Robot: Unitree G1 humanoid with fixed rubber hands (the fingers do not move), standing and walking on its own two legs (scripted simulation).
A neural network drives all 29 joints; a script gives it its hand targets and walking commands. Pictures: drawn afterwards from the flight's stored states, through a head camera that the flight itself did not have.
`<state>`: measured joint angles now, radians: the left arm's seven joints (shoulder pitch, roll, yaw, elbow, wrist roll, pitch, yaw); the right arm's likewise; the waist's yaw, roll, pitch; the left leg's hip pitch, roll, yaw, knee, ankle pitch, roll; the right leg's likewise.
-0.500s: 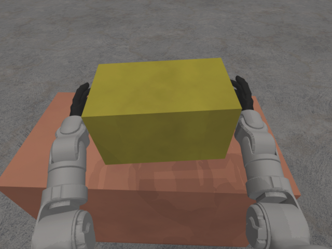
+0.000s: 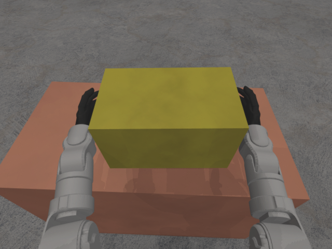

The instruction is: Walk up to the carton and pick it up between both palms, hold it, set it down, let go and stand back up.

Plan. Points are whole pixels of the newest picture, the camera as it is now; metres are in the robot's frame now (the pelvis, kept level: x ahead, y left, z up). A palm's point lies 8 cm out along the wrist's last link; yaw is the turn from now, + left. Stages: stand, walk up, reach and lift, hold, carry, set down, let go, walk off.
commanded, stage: set down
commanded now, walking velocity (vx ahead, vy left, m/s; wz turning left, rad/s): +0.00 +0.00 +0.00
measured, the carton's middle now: (168, 119) +0.39 +0.00 +0.10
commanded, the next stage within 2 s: none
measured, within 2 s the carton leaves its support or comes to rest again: neither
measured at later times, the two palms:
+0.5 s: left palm (90, 129) +0.37 +0.19 +0.08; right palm (246, 129) +0.37 -0.20 +0.08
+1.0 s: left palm (96, 128) +0.40 +0.19 +0.05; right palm (240, 127) +0.40 -0.20 +0.06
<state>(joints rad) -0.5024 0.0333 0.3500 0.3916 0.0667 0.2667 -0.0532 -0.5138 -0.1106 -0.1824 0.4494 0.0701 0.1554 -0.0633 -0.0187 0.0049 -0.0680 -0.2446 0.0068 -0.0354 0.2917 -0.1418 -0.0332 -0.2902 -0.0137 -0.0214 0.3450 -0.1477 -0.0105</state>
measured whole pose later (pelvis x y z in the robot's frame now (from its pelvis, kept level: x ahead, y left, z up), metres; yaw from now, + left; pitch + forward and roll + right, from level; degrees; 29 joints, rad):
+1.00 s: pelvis +0.03 +0.00 +0.00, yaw +0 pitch +7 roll +1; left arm -0.52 0.04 0.35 0.70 0.07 -0.04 -0.04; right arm -0.54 -0.10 -0.24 0.76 -0.02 -0.15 -0.02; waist -0.02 0.00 -0.05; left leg -0.24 0.01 -0.03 0.29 -0.18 -0.03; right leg -0.29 -0.01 -0.02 0.34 -0.18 -0.01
